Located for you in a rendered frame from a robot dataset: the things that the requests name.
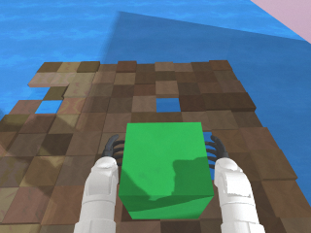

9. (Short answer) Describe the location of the left robot forearm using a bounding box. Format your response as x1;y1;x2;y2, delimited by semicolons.
74;156;119;233

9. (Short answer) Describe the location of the right robot hand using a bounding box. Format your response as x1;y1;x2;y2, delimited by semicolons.
204;135;229;170

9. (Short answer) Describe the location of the carton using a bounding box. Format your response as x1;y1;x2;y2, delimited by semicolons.
119;122;215;219

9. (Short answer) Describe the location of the left robot hand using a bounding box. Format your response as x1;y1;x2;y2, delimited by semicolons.
101;134;125;167

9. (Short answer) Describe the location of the right robot forearm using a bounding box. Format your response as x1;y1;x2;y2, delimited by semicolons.
214;157;265;233

